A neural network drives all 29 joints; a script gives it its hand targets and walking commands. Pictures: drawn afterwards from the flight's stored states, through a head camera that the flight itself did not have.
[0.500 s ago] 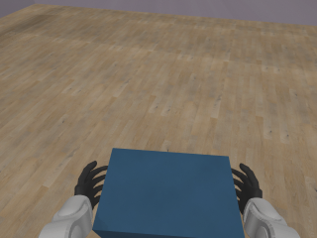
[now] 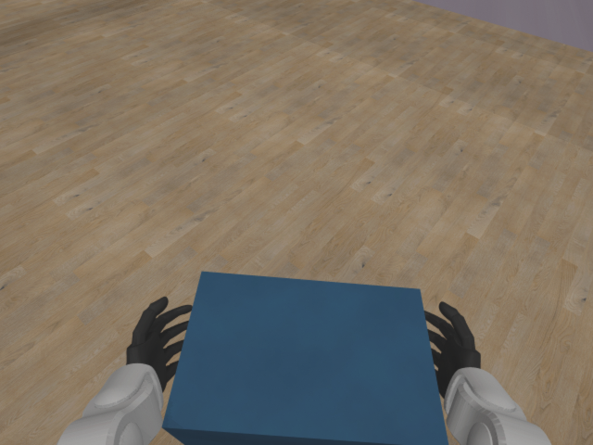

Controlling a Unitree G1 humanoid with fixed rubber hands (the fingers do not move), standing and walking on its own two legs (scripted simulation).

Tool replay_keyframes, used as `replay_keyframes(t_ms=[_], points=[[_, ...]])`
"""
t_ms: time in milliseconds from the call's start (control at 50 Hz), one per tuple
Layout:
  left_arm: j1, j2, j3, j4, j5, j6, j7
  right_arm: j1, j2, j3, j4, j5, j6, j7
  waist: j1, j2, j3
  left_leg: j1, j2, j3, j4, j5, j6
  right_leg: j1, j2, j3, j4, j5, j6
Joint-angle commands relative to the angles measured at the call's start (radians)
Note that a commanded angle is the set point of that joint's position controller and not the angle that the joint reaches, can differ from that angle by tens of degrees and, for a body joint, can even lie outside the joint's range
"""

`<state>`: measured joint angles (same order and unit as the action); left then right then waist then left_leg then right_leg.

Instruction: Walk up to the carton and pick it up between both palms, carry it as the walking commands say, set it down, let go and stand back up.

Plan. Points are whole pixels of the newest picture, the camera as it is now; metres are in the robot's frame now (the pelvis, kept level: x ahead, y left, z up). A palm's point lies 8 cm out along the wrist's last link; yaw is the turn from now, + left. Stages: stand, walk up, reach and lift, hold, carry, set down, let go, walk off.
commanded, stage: carry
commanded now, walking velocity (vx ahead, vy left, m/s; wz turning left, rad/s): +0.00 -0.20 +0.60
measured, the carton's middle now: (300, 378) +0.23 +0.00 +0.00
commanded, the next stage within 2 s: none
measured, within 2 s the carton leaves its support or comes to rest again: neither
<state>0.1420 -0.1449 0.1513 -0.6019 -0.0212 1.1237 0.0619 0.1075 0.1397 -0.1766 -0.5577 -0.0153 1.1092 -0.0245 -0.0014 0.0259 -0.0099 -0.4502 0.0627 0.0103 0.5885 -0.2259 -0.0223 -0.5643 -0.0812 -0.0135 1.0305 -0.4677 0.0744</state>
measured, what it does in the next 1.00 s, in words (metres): steps to the right, turning left: right foot, then left foot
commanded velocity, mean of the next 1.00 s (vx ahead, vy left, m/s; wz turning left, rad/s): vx -0.17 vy -0.06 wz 0.19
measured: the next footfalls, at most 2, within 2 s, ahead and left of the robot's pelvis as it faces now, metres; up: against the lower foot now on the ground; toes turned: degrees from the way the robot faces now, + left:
right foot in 0.10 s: +0.03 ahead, -0.18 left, +0.00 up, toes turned +0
left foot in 0.50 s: -0.07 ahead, +0.01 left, +0.00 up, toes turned +25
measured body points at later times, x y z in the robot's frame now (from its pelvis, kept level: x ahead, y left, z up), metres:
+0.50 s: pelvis -0.06 -0.11 -0.02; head -0.04 -0.10 +0.43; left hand +0.11 +0.14 +0.05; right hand +0.24 -0.19 +0.06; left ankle -0.10 +0.00 -0.73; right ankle -0.01 -0.18 -0.73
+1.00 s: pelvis -0.18 -0.22 +0.00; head -0.14 -0.23 +0.45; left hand -0.02 +0.02 +0.07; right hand +0.11 -0.31 +0.05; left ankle -0.25 -0.07 -0.65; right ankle -0.07 -0.29 -0.73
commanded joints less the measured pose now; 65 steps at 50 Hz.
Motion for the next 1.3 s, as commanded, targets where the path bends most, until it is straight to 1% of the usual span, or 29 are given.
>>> replay_keyframes(t_ms=[0,60,80,100,120,140,200,320,360,440,460,480,500,520,580,720,760,800,820,880,940,1040,1120,1160,1180,1200,1220,1240,1280], points=[[-0.45,-0.724,-0.824,-0.171,-0.266,-0.045,-0.087,-0.359,0.692,0.838,-0.223,0.305,-0.014,0.085,-0.036,0.179,-0.382,0.27,0.188,-0.242,-0.153,0.348,0.127,0.13,0.06,-0.05,-0.286,0.002,0.009],[-0.356,-0.683,-0.77,-0.11,-0.225,-0.024,-0.08,-0.334,0.645,0.854,-0.212,0.304,0.009,0.077,-0.024,0.155,-0.385,0.159,0.125,-0.171,-0.06,0.269,0.065,0.352,0.064,-0.105,-0.604,0.091,-0.023],[-0.34,-0.672,-0.757,-0.096,-0.219,-0.019,-0.082,-0.34,0.63,0.859,-0.215,0.296,0.014,0.073,-0.016,0.022,-0.356,0.032,0.051,-0.079,0.079,0.141,0.032,0.436,-0.049,-0.018,-0.684,0.139,-0.068],[-0.327,-0.653,-0.749,-0.099,-0.211,-0.017,-0.085,-0.37,0.621,0.871,-0.243,0.292,0.019,0.074,-0.009,-0.269,-0.316,-0.237,-0.054,-0.002,0.292,-0.276,-0.005,0.528,-0.292,0.232,-0.671,0.453,-0.155],[-0.334,-0.653,-0.75,-0.097,-0.213,-0.019,-0.086,-0.392,0.601,0.866,-0.242,0.288,0.026,0.075,-0.004,-0.351,-0.296,-0.297,-0.037,0.027,0.465,-0.454,-0.003,0.505,-0.374,0.249,-0.622,0.597,-0.237],[-0.349,-0.666,-0.738,-0.093,-0.209,-0.018,-0.085,-0.44,0.617,0.897,-0.248,0.309,0.034,0.083,0.009,-0.31,-0.282,-0.271,-0.026,-0.017,0.603,-0.421,0.005,0.42,-0.36,0.215,-0.612,0.586,-0.269],[-0.423,-0.674,-0.719,-0.14,-0.203,-0.024,-0.089,-0.516,0.695,0.92,-0.203,0.375,0.036,0.101,0.001,-0.175,-0.212,-0.218,-0.006,-0.016,0.63,-0.239,0.008,0.309,-0.201,0.034,-0.637,0.312,-0.195],[-0.455,-0.654,-0.76,-0.171,-0.24,-0.02,-0.087,-0.444,0.663,0.875,-0.201,0.328,0.031,0.079,0.01,-0.193,-0.298,-0.226,-0.002,0.073,0.414,-0.286,0.022,0.455,-0.261,0.033,-0.558,0.524,-0.252],[-0.428,-0.649,-0.762,-0.148,-0.237,-0.01,-0.08,-0.429,0.645,0.853,-0.188,0.318,0.035,0.071,0.017,-0.187,-0.347,-0.167,-0.016,0.08,0.337,-0.276,0.029,0.483,-0.28,0.055,-0.503,0.761,-0.269],[-0.47,-0.652,-0.808,-0.157,-0.264,0.0,-0.076,-0.355,0.644,0.798,-0.125,0.286,0.041,0.064,-0.017,-0.12,-0.452,0.079,-0.02,0.071,-0.059,-0.002,0.051,0.495,-0.251,-0.032,-0.326,1.008,-0.172],[-0.487,-0.645,-0.816,-0.157,-0.269,0.003,-0.076,-0.341,0.643,0.788,-0.104,0.271,0.039,0.063,-0.036,-0.01,-0.478,0.277,0.084,-0.024,-0.129,0.338,0.074,0.319,-0.225,-0.07,-0.224,0.796,-0.109],[-0.491,-0.652,-0.822,-0.15,-0.268,0.009,-0.079,-0.346,0.638,0.778,-0.103,0.264,0.035,0.063,-0.037,0.255,-0.452,0.468,0.296,-0.267,-0.084,0.905,0.138,0.021,-0.123,-0.13,-0.064,0.314,-0.034],[-0.492,-0.678,-0.827,-0.141,-0.257,0.009,-0.081,-0.338,0.662,0.781,-0.092,0.277,0.031,0.065,-0.022,0.357,-0.426,0.523,0.399,-0.359,-0.072,1.252,0.203,-0.101,-0.041,-0.089,0.066,-0.169,-0.017],[-0.509,-0.7,-0.849,-0.16,-0.266,0.001,-0.089,-0.364,0.687,0.801,-0.125,0.3,0.022,0.072,-0.029,0.254,-0.416,0.453,0.358,-0.243,-0.055,1.211,0.216,-0.042,-0.03,-0.014,0.102,-0.16,-0.024],[-0.566,-0.745,-0.854,-0.18,-0.291,-0.006,-0.113,-0.427,0.725,0.809,-0.161,0.293,0.016,0.075,-0.011,0.121,-0.337,0.263,0.245,-0.15,-0.125,0.669,0.153,0.013,-0.036,-0.008,0.045,-0.045,-0.008],[-0.461,-0.717,-0.81,-0.151,-0.277,-0.007,-0.107,-0.412,0.688,0.846,-0.226,0.298,0.012,0.06,-0.005,0.139,-0.395,0.297,0.183,-0.107,-0.05,0.569,0.12,0.21,0.061,-0.086,-0.432,0.078,-0.012],[-0.403,-0.675,-0.775,-0.121,-0.262,0.007,-0.107,-0.359,0.654,0.84,-0.191,0.28,0.025,0.052,-0.008,0.024,-0.381,0.201,0.104,-0.049,0.058,0.374,0.059,0.325,-0.05,0.004,-0.608,0.372,-0.043],[-0.395,-0.641,-0.766,-0.11,-0.255,0.006,-0.109,-0.38,0.627,0.839,-0.193,0.264,0.033,0.051,-0.003,-0.354,-0.33,-0.168,-0.039,0.017,0.341,-0.389,0.007,0.479,-0.335,0.327,-0.574,1.016,-0.202],[-0.387,-0.648,-0.757,-0.097,-0.249,0.008,-0.108,-0.386,0.628,0.849,-0.187,0.268,0.038,0.055,0.008,-0.327,-0.346,-0.15,-0.059,-0.055,0.499,-0.473,0.014,0.428,-0.351,0.325,-0.574,1.042,-0.266],[-0.473,-0.674,-0.744,-0.155,-0.235,-0.006,-0.111,-0.518,0.724,0.904,-0.194,0.339,0.032,0.075,0.014,-0.228,-0.286,-0.124,-0.057,-0.089,0.623,-0.315,0.03,0.286,-0.256,0.19,-0.607,0.677,-0.233],[-0.484,-0.686,-0.744,-0.198,-0.245,-0.02,-0.116,-0.535,0.76,0.925,-0.224,0.357,0.016,0.073,0.008,-0.193,-0.32,-0.151,-0.06,-0.057,0.527,-0.271,0.023,0.389,-0.212,0.157,-0.609,0.6,-0.18],[-0.418,-0.636,-0.739,-0.184,-0.223,-0.014,-0.094,-0.441,0.709,0.897,-0.195,0.344,0.026,0.063,0.018,-0.21,-0.412,-0.066,-0.069,0.005,0.295,-0.322,0.015,0.472,-0.249,0.229,-0.632,0.658,-0.231],[-0.393,-0.625,-0.757,-0.161,-0.218,0.004,-0.085,-0.375,0.686,0.867,-0.164,0.32,0.039,0.062,0.002,-0.224,-0.443,0.143,-0.077,0.05,-0.062,-0.189,0.026,0.393,-0.218,0.163,-0.601,0.578,-0.184],[-0.413,-0.613,-0.77,-0.146,-0.216,0.014,-0.082,-0.373,0.681,0.841,-0.127,0.306,0.043,0.065,-0.014,-0.001,-0.406,0.297,0.079,-0.081,-0.252,-0.072,0.046,0.194,-0.146,0.054,-0.474,0.391,-0.094],[-0.429,-0.628,-0.778,-0.151,-0.218,0.02,-0.085,-0.388,0.673,0.838,-0.134,0.301,0.042,0.067,-0.014,0.27,-0.353,0.328,0.313,-0.352,-0.277,0.151,0.126,-0.03,-0.032,-0.051,-0.294,0.075,-0.035],[-0.451,-0.653,-0.786,-0.16,-0.219,0.021,-0.091,-0.397,0.691,0.851,-0.146,0.312,0.041,0.076,-0.022,0.322,-0.296,0.222,0.416,-0.353,-0.27,0.274,0.211,-0.081,0.013,-0.049,-0.076,-0.123,-0.026],[-0.527,-0.676,-0.827,-0.188,-0.249,0.018,-0.1,-0.42,0.696,0.831,-0.156,0.311,0.034,0.086,-0.023,0.299,-0.244,0.039,0.352,-0.262,-0.258,0.226,0.234,0.013,0.013,0.028,0.072,-0.107,-0.035],[-0.579,-0.694,-0.836,-0.195,-0.264,0.017,-0.112,-0.428,0.715,0.829,-0.168,0.296,0.033,0.084,-0.008,0.165,-0.194,-0.045,0.287,-0.208,-0.271,0.055,0.192,0.047,0.017,0.026,0.155,-0.014,-0.029],[-0.626,-0.754,-0.846,-0.212,-0.292,-0.003,-0.118,-0.467,0.754,0.837,-0.204,0.306,0.021,0.091,0.01,0.101,-0.212,0.059,0.176,-0.074,-0.224,0.134,0.122,0.003,0.041,0.016,0.156,0.052,-0.027]])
